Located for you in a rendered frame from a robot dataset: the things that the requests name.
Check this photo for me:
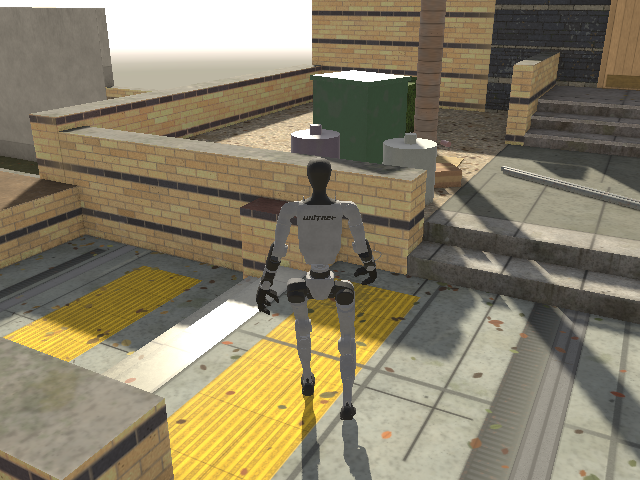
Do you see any robot right foot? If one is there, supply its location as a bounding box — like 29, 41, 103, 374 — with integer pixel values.
340, 402, 356, 420

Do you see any robot right upper arm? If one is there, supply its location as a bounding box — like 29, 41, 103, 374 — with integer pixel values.
340, 201, 368, 254

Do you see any robot left thigh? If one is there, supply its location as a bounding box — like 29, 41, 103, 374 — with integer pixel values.
287, 278, 312, 336

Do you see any robot right forearm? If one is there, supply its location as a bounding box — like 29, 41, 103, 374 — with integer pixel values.
358, 238, 376, 271

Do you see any robot right hand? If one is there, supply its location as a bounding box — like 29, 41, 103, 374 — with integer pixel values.
354, 267, 377, 285

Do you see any robot left upper arm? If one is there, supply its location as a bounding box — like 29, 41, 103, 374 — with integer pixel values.
271, 201, 299, 258

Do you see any robot left hand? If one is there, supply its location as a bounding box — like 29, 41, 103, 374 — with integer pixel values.
256, 286, 279, 315

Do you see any robot left forearm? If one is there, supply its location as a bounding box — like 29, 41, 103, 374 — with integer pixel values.
259, 242, 281, 290

